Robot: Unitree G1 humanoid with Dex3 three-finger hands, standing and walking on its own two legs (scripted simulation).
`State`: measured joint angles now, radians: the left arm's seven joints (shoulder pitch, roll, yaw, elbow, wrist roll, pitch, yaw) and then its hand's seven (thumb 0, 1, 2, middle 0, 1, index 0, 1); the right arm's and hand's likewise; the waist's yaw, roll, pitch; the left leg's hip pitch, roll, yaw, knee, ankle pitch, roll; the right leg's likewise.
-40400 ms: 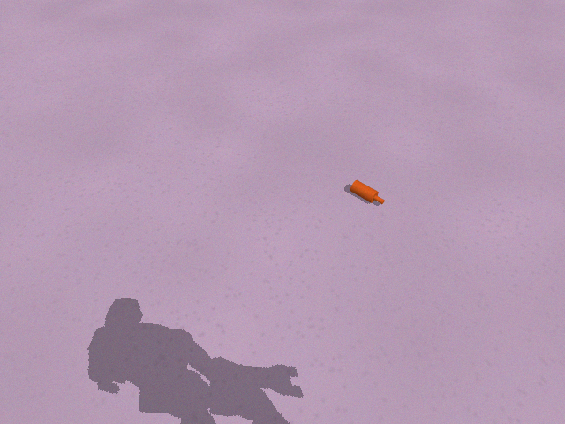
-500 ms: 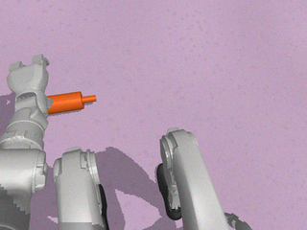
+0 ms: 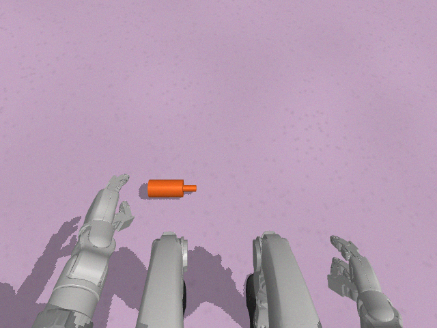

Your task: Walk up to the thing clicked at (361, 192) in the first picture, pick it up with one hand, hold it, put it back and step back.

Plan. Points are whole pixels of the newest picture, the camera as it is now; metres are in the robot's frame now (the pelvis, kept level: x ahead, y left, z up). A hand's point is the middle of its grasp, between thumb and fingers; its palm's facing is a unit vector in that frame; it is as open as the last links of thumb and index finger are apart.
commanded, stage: home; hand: left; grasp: from above
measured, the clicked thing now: (173, 188) +0.52 +0.16 -0.49
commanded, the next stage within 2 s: none
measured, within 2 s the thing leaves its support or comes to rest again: neither
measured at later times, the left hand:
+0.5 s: hand (82, 231) +0.26 +0.19 +0.10, palm faces +0.10 -0.97 -0.21, open 7.4 cm
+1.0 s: hand (63, 243) +0.24 +0.19 +0.14, palm faces +0.11 -0.97 -0.19, open 7.4 cm
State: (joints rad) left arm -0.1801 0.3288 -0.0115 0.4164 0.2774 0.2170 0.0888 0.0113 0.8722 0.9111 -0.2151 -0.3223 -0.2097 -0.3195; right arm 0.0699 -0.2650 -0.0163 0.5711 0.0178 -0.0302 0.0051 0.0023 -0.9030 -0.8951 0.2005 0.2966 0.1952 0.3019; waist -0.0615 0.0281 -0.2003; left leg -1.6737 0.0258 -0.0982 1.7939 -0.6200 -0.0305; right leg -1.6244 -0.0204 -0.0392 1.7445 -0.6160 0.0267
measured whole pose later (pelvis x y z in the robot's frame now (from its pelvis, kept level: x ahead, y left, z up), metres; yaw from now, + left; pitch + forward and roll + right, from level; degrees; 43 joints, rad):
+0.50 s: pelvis +0.07 +0.00 +0.17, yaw +2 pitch +15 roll -3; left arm 0.37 0.22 0.05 -0.03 -0.07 0.43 0.09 0.01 0.90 0.90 -0.20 -0.30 -0.20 -0.30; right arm 0.28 -0.20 0.05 0.53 0.03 -0.15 -0.16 0.01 -0.90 -0.89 0.20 0.30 0.20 0.30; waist -0.07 0.04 -0.17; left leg -0.88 0.05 -0.07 1.14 -0.52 -0.02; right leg -0.83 -0.01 -0.05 1.07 -0.50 0.03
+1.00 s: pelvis +0.08 +0.00 +0.19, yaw +3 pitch +10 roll -3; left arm 0.50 0.22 0.03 -0.12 -0.05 0.45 0.02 0.02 0.91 0.90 -0.20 -0.30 -0.20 -0.30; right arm 0.27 -0.22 0.04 0.53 0.00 -0.24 -0.18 0.01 -0.90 -0.89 0.21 0.30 0.20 0.30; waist -0.04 0.04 -0.16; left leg -0.68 0.04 -0.07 1.01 -0.49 -0.03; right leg -0.62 -0.02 -0.06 0.94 -0.48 0.02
